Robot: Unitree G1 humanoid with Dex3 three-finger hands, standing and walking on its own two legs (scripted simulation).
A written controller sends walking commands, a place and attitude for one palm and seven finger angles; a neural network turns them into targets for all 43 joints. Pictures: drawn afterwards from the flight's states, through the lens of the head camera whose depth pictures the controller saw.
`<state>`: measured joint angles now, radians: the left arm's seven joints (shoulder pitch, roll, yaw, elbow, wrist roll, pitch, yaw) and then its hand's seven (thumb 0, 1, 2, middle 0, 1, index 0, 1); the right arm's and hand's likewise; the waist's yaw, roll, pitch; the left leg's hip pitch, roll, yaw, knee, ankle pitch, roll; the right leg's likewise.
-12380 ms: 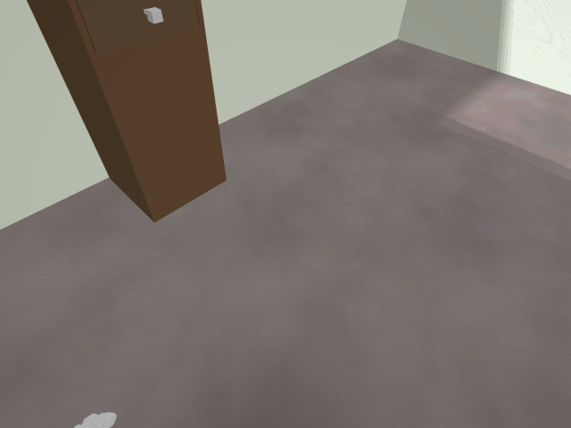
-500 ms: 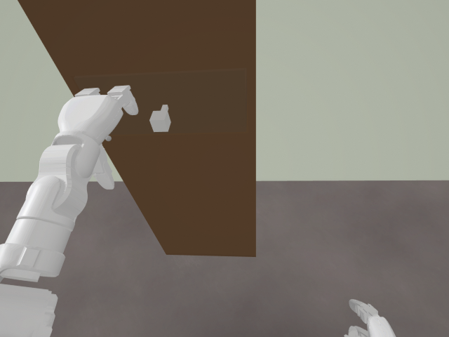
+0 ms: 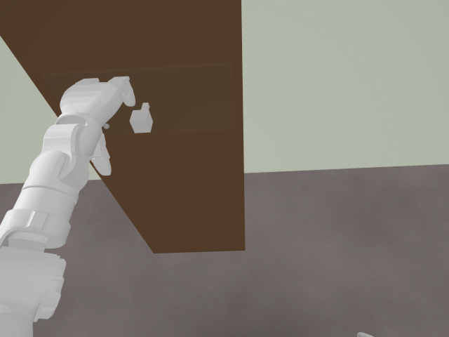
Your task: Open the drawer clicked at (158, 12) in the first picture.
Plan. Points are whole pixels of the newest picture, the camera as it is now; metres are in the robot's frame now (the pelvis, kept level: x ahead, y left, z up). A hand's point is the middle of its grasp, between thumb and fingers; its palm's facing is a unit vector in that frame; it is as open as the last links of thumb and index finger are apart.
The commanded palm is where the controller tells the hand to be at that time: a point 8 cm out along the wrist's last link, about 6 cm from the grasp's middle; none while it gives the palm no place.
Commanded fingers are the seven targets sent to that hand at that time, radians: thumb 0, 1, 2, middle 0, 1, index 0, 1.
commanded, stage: move the hooked fingers above the handle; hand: left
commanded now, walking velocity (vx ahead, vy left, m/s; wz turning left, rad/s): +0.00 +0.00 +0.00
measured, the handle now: (143, 115) +0.53 +0.22 +0.09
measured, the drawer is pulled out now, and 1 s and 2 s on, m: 0.00 0.00 0.00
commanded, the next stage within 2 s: none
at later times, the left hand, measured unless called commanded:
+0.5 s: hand (123, 113) +0.48 +0.23 +0.15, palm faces -0.06 -0.01 -1.00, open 13.7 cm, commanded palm +0.45 +0.24 +0.21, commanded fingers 0.00 -0.50 0.30 -0.30 -1.20 -0.30 -1.20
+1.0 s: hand (133, 105) +0.49 +0.21 +0.16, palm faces -0.05 -0.01 -1.00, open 13.9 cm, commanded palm +0.46 +0.23 +0.21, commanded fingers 0.00 -0.50 0.30 -0.30 -1.20 -0.30 -1.20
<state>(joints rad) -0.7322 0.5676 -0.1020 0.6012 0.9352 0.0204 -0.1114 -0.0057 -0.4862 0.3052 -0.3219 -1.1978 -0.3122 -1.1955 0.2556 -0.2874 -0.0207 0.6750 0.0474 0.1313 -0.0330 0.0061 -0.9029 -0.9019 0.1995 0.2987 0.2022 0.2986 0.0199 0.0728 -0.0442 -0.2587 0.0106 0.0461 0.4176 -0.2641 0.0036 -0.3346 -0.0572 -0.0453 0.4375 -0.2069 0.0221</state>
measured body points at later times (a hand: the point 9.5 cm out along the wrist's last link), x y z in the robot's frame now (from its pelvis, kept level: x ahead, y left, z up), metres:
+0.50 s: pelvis +0.01 -0.01 +0.00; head +0.05 -0.04 +0.44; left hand +0.47 +0.22 +0.20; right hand +0.06 -0.27 -0.15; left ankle -0.04 +0.12 -0.74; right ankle +0.00 -0.14 -0.74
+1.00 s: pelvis +0.00 +0.00 -0.01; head +0.05 -0.03 +0.44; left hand +0.48 +0.20 +0.21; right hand +0.07 -0.28 -0.14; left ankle -0.04 +0.12 -0.74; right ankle +0.00 -0.14 -0.74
